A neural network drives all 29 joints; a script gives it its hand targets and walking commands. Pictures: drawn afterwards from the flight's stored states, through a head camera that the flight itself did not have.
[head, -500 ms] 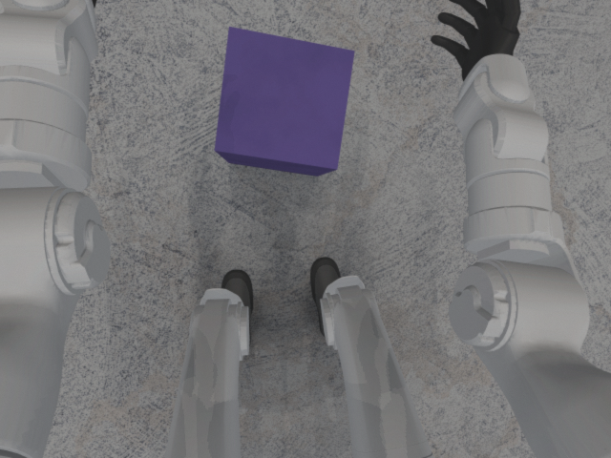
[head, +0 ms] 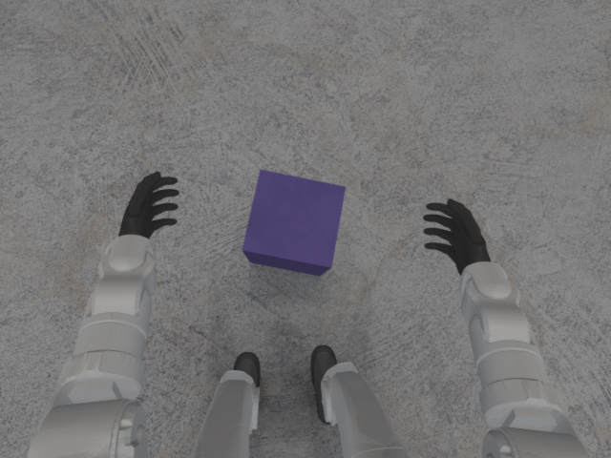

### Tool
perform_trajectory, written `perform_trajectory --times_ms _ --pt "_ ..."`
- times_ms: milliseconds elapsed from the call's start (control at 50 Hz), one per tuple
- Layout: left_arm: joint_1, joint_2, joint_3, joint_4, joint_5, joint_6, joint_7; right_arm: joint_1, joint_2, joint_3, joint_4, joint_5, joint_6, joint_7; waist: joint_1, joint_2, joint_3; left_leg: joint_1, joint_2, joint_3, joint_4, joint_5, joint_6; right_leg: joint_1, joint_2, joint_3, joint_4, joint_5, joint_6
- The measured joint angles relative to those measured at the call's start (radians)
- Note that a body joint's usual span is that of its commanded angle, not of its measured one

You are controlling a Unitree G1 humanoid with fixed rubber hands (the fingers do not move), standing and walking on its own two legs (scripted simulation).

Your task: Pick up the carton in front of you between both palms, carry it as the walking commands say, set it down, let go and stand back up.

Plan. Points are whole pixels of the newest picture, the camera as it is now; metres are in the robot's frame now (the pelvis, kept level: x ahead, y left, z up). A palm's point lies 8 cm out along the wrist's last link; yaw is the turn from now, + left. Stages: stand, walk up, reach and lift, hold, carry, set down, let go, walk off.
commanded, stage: let go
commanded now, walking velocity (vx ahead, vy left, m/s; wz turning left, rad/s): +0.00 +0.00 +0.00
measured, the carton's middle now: (293, 228) +0.49 -0.03 -0.60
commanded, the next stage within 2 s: stand in 0.98 s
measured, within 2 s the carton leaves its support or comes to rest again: neither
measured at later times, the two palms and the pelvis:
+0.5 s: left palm (56, 368) +0.24 +0.24 -0.02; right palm (515, 382) +0.20 -0.22 -0.01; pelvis +0.05 +0.01 +0.05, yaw -2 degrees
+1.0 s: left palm (54, 408) +0.21 +0.24 -0.02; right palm (532, 383) +0.20 -0.24 -0.01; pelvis +0.04 +0.01 +0.05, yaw -2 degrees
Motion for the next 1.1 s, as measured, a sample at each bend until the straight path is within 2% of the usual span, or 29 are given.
perform_trajectory --times_ms 260,460,640,820,980,1040,1100 --pt "0.421 -0.013 -0.075 -0.062 -0.033 -0.101 -0.03 0.44 0.01 0.125 -0.094 0.057 -0.086 -0.015 0.006 -0.013 0.027 0.425 0.013 0.012 -0.158 -0.012 0.009 0.42 0.006 0.017 -0.156 -0.008 -0.001" --pt "0.706 0.002 -0.142 -0.159 -0.07 -0.108 -0.049 0.677 -0.013 0.173 -0.158 0.067 -0.085 -0.014 0.035 -0.011 0.069 0.769 0.013 0.023 -0.299 -0.004 0.026 0.765 -0.002 0.034 -0.306 0.007 0.009" --pt "0.809 0.008 -0.18 -0.22 -0.085 -0.038 -0.076 0.695 -0.028 0.164 -0.162 0.037 -0.019 -0.007 0.067 0.019 0.109 0.949 0.003 0.033 -0.348 -0.003 0.038 0.939 -0.015 0.043 -0.346 0.003 0.018" --pt "0.805 0.003 -0.185 -0.24 -0.076 0.013 -0.09 0.683 -0.022 0.158 -0.171 0.02 0.031 -0.008 0.074 0.02 0.155 1.019 0.005 0.029 -0.344 -0.009 0.035 1.009 -0.014 0.034 -0.339 -0.006 0.014" --pt "0.811 0.004 -0.19 -0.207 -0.087 -0.009 -0.058 0.683 -0.038 0.179 -0.219 0.017 0.12 -0.057 0.07 0.008 0.146 1.017 0.016 0.033 -0.315 -0.024 0.023 1.0 -0.002 0.035 -0.297 -0.024 0.002" --pt "0.802 0.025 -0.199 -0.135 -0.054 -0.042 -0.033 0.672 -0.062 0.178 -0.138 0.011 0.05 -0.085 0.067 0.02 0.096 0.955 0.023 0.025 -0.278 -0.037 0.017 0.948 0.005 0.025 -0.28 -0.028 -0.001" --pt "0.802 0.064 -0.184 -0.071 -0.037 -0.07 -0.021 0.666 -0.092 0.167 -0.055 0.003 -0.015 -0.093 0.066 0.03 0.066 0.914 0.026 0.02 -0.256 -0.047 0.015 0.911 0.009 0.019 -0.265 -0.035 -0.005"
